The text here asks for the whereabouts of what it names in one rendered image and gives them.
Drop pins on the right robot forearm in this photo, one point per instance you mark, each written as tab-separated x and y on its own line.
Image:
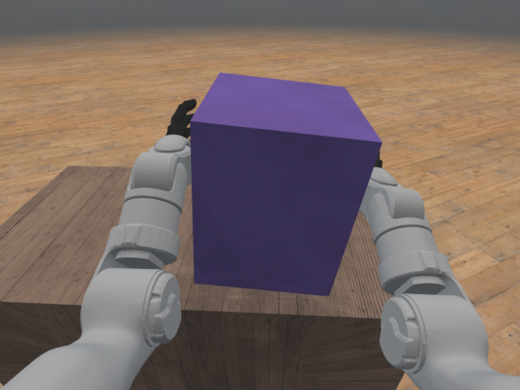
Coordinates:
409	259

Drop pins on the right robot hand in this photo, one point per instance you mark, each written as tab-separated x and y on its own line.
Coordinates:
378	162

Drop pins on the left robot upper arm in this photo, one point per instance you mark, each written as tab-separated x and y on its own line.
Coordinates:
127	313

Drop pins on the left robot hand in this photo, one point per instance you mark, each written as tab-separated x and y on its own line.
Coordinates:
180	121

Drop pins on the pedestal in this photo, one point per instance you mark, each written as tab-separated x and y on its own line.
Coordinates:
228	338

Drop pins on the left robot forearm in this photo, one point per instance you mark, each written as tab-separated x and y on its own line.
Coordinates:
146	237

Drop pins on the carton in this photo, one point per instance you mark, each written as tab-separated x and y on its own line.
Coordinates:
279	171

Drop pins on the right robot upper arm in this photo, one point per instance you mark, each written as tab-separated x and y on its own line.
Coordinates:
440	343

